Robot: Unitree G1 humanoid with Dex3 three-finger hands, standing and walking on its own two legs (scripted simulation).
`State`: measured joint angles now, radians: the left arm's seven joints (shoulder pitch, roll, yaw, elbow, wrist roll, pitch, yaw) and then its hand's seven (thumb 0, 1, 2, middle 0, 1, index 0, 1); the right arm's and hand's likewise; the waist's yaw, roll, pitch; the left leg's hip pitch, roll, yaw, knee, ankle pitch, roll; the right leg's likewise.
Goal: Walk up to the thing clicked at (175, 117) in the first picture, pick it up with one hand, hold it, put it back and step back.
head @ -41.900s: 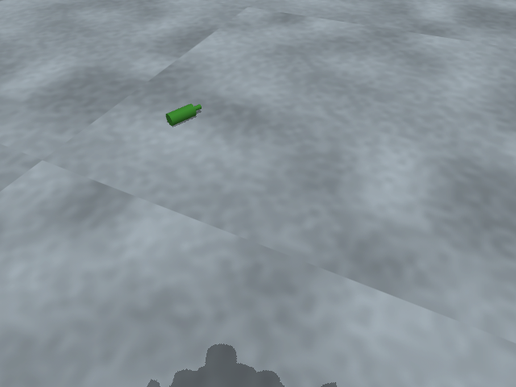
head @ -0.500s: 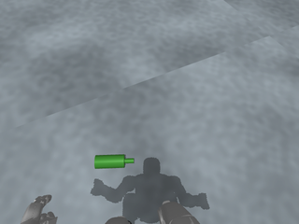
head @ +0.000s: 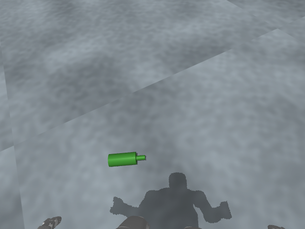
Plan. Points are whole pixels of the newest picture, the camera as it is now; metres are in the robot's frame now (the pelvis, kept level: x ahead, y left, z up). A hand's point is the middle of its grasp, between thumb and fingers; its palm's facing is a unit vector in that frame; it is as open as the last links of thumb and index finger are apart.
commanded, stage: step back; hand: left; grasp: from above
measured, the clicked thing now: (127, 158) +0.58 +0.24 -0.73
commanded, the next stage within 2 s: none
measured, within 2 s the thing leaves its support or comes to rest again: neither
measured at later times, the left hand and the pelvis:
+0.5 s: hand out of the picture -0.09 +0.28 -0.16, palm faces +0.00 -0.92 -0.40, open 7.4 cm; pelvis -0.16 +0.00 -0.01, yaw -1 degrees
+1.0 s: hand out of the picture -0.21 +0.25 -0.15, palm faces +0.07 -0.91 -0.41, open 7.4 cm; pelvis -0.34 -0.03 -0.02, yaw +5 degrees
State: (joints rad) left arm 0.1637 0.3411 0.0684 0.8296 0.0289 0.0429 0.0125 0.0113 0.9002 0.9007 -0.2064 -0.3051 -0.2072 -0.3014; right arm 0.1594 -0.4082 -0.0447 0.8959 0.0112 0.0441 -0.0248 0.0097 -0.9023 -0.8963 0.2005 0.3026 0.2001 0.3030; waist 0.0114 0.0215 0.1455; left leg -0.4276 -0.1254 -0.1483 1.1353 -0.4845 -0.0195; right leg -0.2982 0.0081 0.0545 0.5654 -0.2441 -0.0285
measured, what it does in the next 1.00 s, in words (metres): walks backwards: left foot, then right foot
